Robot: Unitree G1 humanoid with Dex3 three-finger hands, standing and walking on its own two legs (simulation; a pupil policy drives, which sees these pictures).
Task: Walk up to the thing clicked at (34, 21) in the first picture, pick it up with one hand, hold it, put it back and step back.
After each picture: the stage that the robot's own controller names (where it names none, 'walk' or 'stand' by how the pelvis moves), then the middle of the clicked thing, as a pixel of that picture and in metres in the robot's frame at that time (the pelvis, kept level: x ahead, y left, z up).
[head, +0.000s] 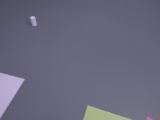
stand; (33, 21) +1.83 +0.61 -0.72
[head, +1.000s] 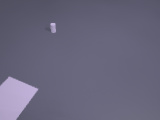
walk; (53, 27) +1.74 +0.28 -0.69
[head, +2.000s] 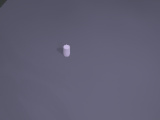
walk; (66, 50) +1.18 +0.10 -0.71
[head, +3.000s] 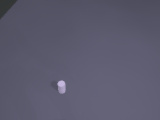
walk; (61, 87) +0.77 +0.14 -0.71
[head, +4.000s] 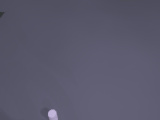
walk; (53, 116) +0.52 +0.19 -0.71
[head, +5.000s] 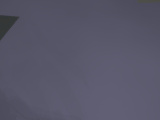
stand; out of the picture +0.41 +0.16 -0.70
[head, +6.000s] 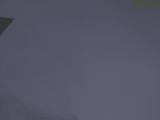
stand; out of the picture +0.36 +0.16 -0.71
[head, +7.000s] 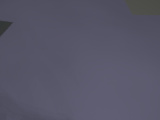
stand; out of the picture +0.34 +0.16 -0.72
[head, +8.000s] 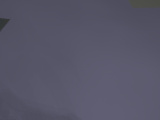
stand; out of the picture +0.31 +0.16 -0.71
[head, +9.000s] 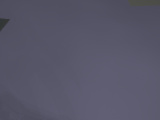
stand; out of the picture +0.34 +0.18 -0.72
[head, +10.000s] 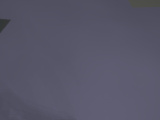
stand; out of the picture +0.33 +0.17 -0.73
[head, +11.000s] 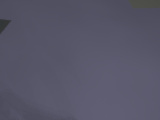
stand; out of the picture +0.32 +0.17 -0.73
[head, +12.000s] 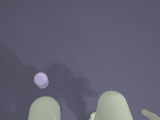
go down; (41, 80) +0.40 +0.15 -0.43
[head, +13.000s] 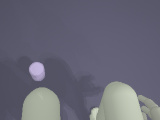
go down; (37, 72) +0.43 +0.16 -0.33
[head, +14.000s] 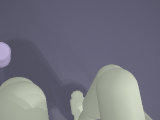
close in; (0, 55) +0.43 +0.19 -0.25
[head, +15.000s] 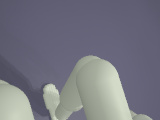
close; out of the picture +0.43 +0.21 -0.24
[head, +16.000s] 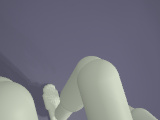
lift; out of the picture +0.41 +0.20 -0.24
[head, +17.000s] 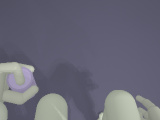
lift; (23, 84) +0.32 +0.19 -0.05
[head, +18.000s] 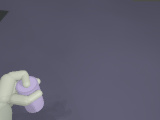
hold; (31, 95) +0.32 +0.17 +0.01
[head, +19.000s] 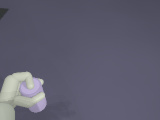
hold; (34, 95) +0.32 +0.17 +0.00
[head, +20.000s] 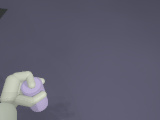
crouch; (35, 95) +0.32 +0.16 +0.00
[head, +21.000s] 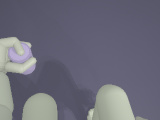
crouch; (23, 59) +0.43 +0.16 -0.10
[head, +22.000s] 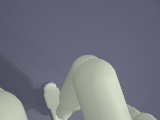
lower; out of the picture +0.44 +0.23 -0.24
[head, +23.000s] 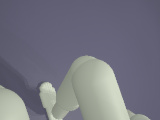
lower; out of the picture +0.45 +0.24 -0.25
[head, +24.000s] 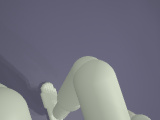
lower; out of the picture +0.45 +0.24 -0.24
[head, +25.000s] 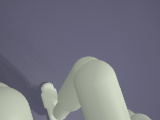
lower; out of the picture +0.44 +0.24 -0.25
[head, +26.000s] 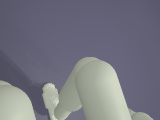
loosen; out of the picture +0.43 +0.21 -0.25
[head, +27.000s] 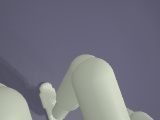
withdraw; out of the picture +0.43 +0.20 -0.24
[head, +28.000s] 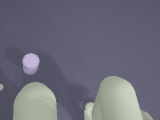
walk; (30, 64) +0.44 +0.16 -0.29
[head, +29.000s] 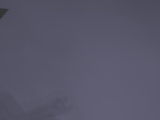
stand; out of the picture +0.35 +0.13 -0.64
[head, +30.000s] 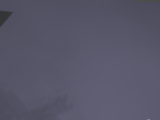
stand; out of the picture +0.35 +0.14 -0.67
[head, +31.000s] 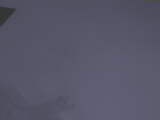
stand; out of the picture +0.35 +0.14 -0.67
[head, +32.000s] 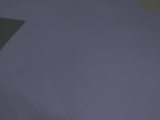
walk; out of the picture +0.38 +0.14 -0.72
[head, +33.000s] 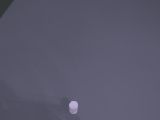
walk; (73, 107) +0.48 +0.05 -0.71
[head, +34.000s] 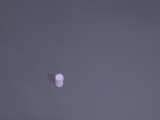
walk; (59, 80) +0.72 +0.10 -0.70
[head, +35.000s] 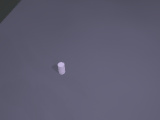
stand; (61, 68) +1.02 +0.24 -0.70
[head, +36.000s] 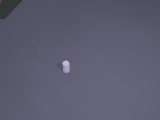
stand; (66, 66) +1.02 +0.13 -0.72
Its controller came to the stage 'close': yes
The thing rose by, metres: 0.71
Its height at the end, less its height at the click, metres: +0.00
